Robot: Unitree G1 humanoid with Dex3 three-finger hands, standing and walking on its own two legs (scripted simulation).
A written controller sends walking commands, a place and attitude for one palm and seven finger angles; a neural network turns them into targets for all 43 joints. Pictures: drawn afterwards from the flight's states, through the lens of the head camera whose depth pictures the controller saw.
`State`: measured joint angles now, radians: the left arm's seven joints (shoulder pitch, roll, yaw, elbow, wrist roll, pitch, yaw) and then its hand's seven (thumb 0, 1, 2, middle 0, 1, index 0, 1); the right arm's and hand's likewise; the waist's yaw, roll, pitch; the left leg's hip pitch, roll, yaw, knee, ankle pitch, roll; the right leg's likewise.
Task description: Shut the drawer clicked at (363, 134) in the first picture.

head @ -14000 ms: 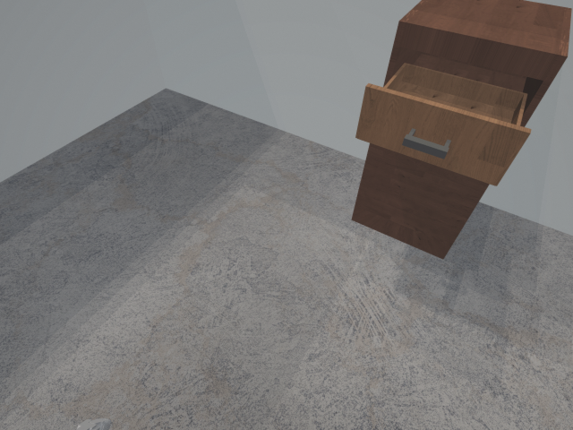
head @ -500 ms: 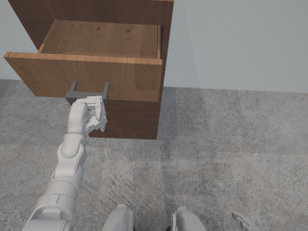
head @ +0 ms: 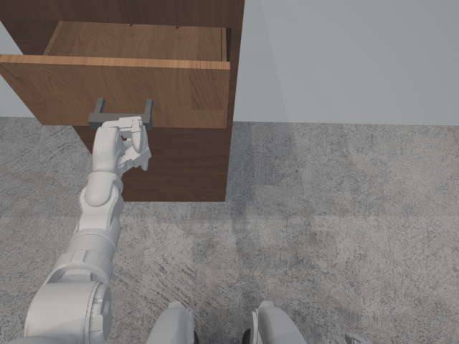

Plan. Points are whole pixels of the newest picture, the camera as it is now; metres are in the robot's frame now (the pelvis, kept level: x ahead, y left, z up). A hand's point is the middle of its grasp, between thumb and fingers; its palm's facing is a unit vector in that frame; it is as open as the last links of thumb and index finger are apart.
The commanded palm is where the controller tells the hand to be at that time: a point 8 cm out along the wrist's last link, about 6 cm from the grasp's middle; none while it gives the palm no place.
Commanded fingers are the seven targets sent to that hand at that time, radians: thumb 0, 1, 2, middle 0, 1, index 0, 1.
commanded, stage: push the drawer shut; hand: left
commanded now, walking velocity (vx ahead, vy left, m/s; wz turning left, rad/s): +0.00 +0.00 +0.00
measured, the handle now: (123, 112) +0.52 +0.19 +0.05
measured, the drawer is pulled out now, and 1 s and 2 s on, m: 0.11 0.00 0.00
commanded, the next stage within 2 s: pull the fist back off the drawer in 1.38 s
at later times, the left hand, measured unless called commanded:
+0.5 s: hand (149, 125) +0.49 +0.14 +0.05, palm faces -0.01 -1.00 -0.04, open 3.2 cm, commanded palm +0.49 +0.18 +0.05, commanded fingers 0.00 0.90 0.90 -1.40 -1.60 -1.40 -1.60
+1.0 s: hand (152, 100) +0.55 +0.14 +0.05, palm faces -0.02 -1.00 -0.04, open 3.1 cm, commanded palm +0.56 +0.17 +0.05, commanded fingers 0.00 0.90 0.90 -1.40 -1.60 -1.40 -1.60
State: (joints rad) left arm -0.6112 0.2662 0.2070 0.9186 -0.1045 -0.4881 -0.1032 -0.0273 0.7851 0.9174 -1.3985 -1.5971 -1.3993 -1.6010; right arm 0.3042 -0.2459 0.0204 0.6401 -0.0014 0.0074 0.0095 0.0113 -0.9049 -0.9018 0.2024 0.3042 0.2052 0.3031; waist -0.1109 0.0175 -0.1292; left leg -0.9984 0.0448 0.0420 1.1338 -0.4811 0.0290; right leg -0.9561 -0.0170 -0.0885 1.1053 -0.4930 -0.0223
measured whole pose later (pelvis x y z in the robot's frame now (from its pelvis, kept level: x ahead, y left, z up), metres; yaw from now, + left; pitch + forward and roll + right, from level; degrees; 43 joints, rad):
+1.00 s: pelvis -0.01 +0.00 -0.02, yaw -2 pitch +27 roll -4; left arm -1.08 0.51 0.37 1.29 0.01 -0.44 -0.11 0.03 0.75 0.93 -1.40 -1.60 -1.40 -1.60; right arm 0.40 -0.26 0.06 0.65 -0.05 0.05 0.03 0.01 -0.91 -0.90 0.20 0.30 0.21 0.30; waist -0.24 0.05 -0.12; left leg -1.21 0.07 0.01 1.23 -0.50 0.03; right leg -1.15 0.01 -0.11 1.16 -0.48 -0.02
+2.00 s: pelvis -0.02 +0.01 -0.03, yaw -2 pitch +29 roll -6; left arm -1.18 0.55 0.32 1.29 0.03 -0.36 -0.08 -0.02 0.64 0.91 -1.40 -1.60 -1.40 -1.60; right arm 0.41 -0.26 0.08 0.65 -0.06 0.00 0.05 0.01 -0.90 -0.90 0.20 0.30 0.21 0.30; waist -0.27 0.04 -0.11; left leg -1.31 0.06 -0.01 1.27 -0.47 0.05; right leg -1.22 0.00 -0.13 1.18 -0.46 -0.01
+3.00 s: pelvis +0.05 +0.00 +0.08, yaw +0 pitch +3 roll -1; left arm 0.02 0.29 0.10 0.12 -0.09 -0.07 0.05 0.01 0.90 0.90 -1.40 -1.60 -1.40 -1.60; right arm 0.17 -0.23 0.04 0.53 0.05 0.05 -0.07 0.01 -0.91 -0.90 0.20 0.30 0.20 0.30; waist 0.01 0.03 -0.06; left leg -0.32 0.02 0.06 0.62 -0.35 0.02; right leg -0.29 0.00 -0.06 0.59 -0.35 -0.01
